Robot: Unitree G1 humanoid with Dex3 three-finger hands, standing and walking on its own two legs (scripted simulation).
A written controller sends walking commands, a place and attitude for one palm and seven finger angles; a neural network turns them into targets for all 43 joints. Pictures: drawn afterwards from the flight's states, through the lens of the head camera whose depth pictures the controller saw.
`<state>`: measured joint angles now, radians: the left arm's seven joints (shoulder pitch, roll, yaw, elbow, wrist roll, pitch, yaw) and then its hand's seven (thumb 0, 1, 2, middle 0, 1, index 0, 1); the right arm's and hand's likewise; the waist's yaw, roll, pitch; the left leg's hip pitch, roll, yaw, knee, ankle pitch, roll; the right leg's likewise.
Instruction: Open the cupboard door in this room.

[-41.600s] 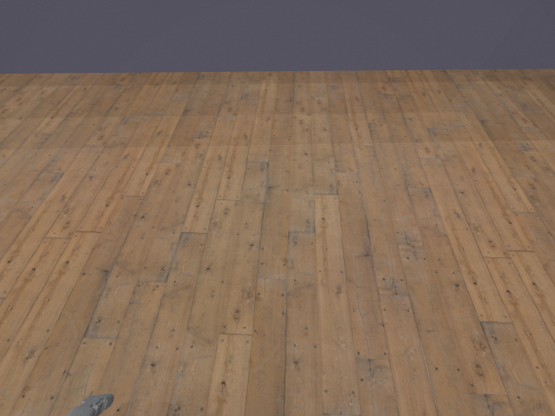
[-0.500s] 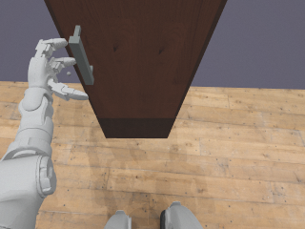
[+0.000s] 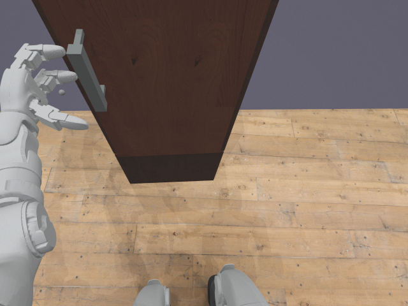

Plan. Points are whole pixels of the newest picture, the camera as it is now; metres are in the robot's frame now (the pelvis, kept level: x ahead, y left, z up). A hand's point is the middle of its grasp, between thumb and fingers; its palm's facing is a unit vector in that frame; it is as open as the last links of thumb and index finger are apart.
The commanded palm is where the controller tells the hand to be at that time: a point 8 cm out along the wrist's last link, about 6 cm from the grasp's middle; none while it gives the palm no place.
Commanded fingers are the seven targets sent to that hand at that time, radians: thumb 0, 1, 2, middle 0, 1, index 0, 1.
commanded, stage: move the hooked fingers beside the handle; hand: left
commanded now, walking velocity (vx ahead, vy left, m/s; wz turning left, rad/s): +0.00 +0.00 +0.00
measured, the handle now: (91, 74) +0.54 +0.18 +0.07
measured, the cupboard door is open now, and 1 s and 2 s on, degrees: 1 1 1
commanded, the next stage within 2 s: slide the fingers in behind the handle in 1.24 s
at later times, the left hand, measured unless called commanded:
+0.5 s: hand (48, 91) +0.50 +0.25 +0.07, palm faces -0.01 -1.00 -0.03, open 14.0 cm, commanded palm +0.48 +0.29 +0.07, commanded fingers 0.00 -0.50 0.30 -0.30 -1.20 -0.30 -1.20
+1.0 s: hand (42, 94) +0.49 +0.26 +0.08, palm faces -0.01 -1.00 -0.02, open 14.0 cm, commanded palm +0.47 +0.29 +0.07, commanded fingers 0.00 -0.50 0.30 -0.30 -1.20 -0.30 -1.20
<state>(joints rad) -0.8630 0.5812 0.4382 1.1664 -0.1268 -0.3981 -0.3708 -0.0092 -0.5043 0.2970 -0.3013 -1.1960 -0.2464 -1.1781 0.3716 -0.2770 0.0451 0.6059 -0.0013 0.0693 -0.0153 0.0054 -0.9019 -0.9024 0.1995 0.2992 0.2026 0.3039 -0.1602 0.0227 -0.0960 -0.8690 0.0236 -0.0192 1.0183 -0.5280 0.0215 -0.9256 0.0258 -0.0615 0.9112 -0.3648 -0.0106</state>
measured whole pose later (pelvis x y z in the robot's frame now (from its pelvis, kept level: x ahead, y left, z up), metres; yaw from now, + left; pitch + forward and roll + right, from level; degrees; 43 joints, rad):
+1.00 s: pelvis +0.00 +0.01 +0.00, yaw -1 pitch +22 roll -4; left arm -0.83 0.63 0.46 1.14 -0.14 -0.37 -0.43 -0.01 -0.50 0.30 -0.30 -1.20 -0.30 -1.20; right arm 0.39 -0.27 0.05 0.59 0.00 0.10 -0.02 0.01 -0.90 -0.90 0.20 0.30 0.20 0.30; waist -0.16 0.02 -0.11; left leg -0.88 0.02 -0.02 1.03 -0.54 0.03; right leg -0.92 0.03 -0.06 0.90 -0.36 0.00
